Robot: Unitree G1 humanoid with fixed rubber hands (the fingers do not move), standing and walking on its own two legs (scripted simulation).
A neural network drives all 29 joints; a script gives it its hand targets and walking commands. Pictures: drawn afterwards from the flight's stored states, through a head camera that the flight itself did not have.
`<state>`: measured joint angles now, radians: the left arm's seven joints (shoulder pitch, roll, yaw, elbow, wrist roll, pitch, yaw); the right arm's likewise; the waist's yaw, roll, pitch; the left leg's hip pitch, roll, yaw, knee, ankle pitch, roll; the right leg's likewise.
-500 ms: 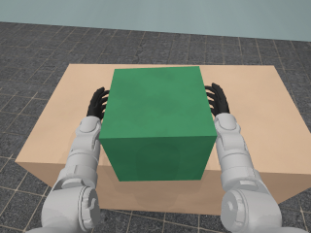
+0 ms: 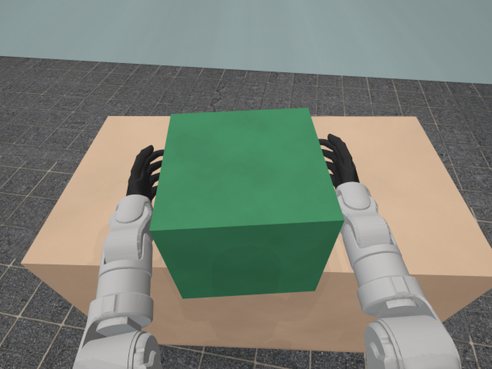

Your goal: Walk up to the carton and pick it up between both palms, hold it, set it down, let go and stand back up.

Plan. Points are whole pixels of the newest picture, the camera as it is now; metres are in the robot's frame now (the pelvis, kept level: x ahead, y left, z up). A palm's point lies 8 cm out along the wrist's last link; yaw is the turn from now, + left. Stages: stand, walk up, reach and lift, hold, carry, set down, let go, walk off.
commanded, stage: reach and lift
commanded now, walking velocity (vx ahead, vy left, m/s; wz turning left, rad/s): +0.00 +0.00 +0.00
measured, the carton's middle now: (244, 204) +0.38 +0.01 +0.05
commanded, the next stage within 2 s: hold in 1.60 s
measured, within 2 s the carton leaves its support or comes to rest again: neither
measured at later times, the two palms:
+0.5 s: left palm (123, 178) +0.35 +0.18 +0.17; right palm (352, 163) +0.36 -0.15 +0.16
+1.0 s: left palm (122, 170) +0.34 +0.17 +0.19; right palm (362, 160) +0.35 -0.16 +0.18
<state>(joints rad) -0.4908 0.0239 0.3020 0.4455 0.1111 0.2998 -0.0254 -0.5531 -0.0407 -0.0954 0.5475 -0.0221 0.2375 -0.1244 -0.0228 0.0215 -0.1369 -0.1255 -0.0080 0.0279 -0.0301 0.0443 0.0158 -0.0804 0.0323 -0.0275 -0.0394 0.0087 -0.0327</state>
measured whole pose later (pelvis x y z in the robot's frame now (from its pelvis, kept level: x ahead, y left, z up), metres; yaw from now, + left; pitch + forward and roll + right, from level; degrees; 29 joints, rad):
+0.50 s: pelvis -0.01 +0.01 +0.00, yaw -1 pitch +2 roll +0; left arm -0.49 0.03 0.28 0.15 0.12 0.60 0.00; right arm -0.59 -0.10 -0.01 0.38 0.10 0.45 -0.16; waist -0.02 0.01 -0.13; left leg -0.09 -0.01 0.05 0.04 0.00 0.02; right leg -0.06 0.03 0.00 0.05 -0.04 -0.02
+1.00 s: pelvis -0.02 +0.01 +0.00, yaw -2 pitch -1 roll +0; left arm -0.58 -0.01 0.35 0.02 0.23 0.83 -0.09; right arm -0.65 -0.11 -0.05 0.30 0.10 0.61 -0.13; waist -0.03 0.02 -0.04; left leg -0.01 -0.01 0.07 0.00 0.02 0.02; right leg 0.01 0.03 0.02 0.03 -0.02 -0.01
